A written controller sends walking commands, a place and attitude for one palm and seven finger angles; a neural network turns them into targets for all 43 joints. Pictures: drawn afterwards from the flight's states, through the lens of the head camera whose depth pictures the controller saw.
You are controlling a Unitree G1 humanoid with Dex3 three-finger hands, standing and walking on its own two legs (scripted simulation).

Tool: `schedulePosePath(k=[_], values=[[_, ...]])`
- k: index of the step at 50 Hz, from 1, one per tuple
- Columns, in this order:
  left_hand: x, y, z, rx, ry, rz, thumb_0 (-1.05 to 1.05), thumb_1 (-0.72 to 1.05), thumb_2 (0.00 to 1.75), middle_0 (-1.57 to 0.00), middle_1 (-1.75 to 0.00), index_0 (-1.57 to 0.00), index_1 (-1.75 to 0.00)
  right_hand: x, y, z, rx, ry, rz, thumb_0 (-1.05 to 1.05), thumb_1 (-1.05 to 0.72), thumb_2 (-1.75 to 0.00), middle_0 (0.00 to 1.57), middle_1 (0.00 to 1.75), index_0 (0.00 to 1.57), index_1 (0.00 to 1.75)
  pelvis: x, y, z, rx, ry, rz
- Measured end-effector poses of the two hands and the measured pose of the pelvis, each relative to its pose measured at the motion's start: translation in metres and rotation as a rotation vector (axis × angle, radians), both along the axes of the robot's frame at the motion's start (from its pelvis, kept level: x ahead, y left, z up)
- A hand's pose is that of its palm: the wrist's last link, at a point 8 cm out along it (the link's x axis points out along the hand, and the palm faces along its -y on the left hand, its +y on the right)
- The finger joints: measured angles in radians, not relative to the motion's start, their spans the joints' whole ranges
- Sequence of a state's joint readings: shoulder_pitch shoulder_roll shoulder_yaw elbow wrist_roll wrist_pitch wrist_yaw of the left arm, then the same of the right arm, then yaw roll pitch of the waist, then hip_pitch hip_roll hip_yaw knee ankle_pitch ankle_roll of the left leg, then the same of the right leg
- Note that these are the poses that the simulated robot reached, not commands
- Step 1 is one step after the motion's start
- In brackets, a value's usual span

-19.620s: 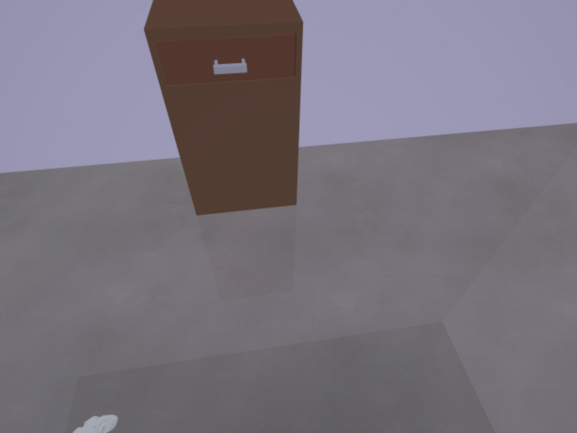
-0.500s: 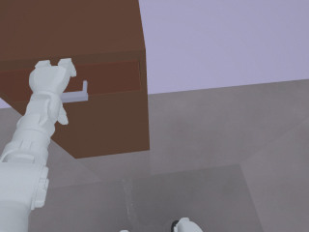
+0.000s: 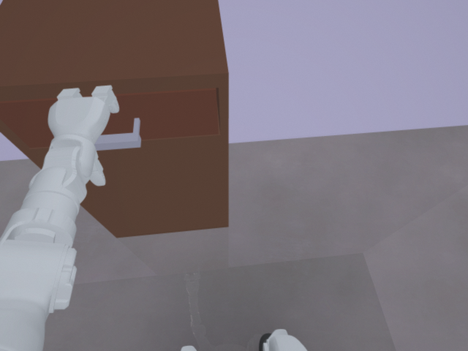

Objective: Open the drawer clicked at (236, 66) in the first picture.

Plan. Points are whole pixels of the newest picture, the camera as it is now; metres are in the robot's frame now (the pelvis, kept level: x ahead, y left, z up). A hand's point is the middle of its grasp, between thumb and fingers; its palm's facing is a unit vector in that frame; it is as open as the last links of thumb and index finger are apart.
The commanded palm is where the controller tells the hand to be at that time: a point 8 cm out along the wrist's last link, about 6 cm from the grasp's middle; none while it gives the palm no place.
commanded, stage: re-aim the fingers above the handle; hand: left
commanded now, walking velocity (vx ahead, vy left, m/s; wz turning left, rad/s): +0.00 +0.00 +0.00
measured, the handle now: (114, 133) +0.54 +0.23 -0.02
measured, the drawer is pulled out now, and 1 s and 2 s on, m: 0.00 0.00 0.00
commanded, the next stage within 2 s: lower the fingers behind the handle in 1.02 s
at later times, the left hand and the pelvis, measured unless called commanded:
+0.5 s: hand (94, 135) +0.49 +0.24 +0.04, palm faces -0.04 +0.00 -1.00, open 13.9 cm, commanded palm +0.47 +0.25 +0.10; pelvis +0.00 -0.01 +0.00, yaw +0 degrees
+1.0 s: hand (94, 138) +0.48 +0.24 +0.04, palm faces -0.06 -0.01 -1.00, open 13.9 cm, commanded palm +0.46 +0.24 +0.10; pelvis +0.01 -0.01 +0.00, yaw +0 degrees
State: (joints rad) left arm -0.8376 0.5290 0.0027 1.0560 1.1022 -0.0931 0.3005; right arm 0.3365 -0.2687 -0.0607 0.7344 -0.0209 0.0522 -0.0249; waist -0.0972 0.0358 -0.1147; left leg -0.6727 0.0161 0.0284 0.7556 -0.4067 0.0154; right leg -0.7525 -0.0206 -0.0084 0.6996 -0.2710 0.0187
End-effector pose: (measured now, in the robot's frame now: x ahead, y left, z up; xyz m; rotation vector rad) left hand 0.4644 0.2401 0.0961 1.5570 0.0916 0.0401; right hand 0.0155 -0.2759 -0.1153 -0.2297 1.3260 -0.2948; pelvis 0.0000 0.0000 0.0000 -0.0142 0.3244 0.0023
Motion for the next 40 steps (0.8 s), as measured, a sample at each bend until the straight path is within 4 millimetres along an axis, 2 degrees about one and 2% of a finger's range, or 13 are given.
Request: schedulePosePath(k=[14, 40], values=[[0.001, -0.003, 0.000, 0.016, 0.025, 0.002, 0.00, -0.49, 0.31, -0.32, -1.20, -0.31, -1.20, -0.005, 0.004, -0.003, 0.023, 0.012, -0.016, 0.00, -0.90, -0.90, 0.20, 0.30, 0.20, 0.30, 0.002, -0.002, 0.001, 0.003, -0.004, -0.006], [0.003, 0.001, 0.000, 0.003, 0.009, 0.008, 0.00, -0.49, 0.31, -0.32, -1.20, -0.31, -1.20, 0.005, -0.010, -0.001, -0.004, 0.011, -0.004, 0.00, -0.90, -0.90, 0.20, 0.30, 0.20, 0.30, 0.006, -0.008, 0.000, 0.004, 0.008, -0.004]])
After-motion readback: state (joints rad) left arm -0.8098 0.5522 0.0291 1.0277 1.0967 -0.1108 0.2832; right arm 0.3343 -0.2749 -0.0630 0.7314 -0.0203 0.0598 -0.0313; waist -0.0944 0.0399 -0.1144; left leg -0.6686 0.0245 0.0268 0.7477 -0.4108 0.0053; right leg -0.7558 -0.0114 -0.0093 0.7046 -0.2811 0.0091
